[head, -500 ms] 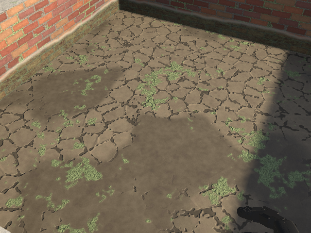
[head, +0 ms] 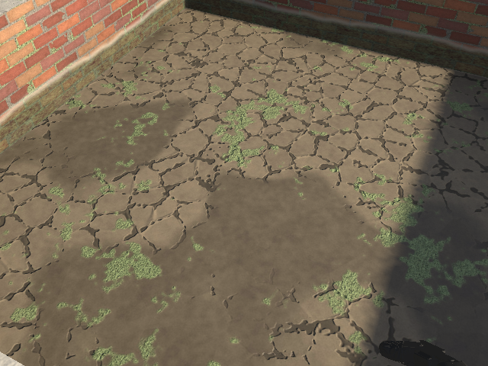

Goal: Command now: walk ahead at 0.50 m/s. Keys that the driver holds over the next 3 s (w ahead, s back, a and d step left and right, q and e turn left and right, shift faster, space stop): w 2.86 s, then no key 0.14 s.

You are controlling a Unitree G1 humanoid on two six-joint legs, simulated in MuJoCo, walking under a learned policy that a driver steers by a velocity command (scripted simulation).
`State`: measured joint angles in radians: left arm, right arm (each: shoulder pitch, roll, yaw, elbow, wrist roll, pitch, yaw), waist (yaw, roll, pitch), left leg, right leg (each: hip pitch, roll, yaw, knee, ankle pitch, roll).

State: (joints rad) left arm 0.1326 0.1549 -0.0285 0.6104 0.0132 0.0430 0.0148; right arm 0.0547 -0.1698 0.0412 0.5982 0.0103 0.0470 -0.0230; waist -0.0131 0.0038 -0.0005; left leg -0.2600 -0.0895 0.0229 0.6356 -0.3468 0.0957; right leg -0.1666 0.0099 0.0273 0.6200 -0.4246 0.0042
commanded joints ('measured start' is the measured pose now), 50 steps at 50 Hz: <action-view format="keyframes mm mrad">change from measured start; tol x32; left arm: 1 -95 63 13 -116 5 -14 11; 50 -58 53 -4 -95 5 -11 -3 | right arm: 1 -105 -59 -16 -101 -13 -23 6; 50 -32 -71 -11 -102 -15 -4 -14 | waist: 1 -13 -16 -127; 50 -3 8 -64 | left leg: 1 -1 121 -101 -68 506 -3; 50 -45 120 -126 -98 196 -14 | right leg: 1 64 -46 59 -17 461 -28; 50 -10 -14 44 -19 213 -46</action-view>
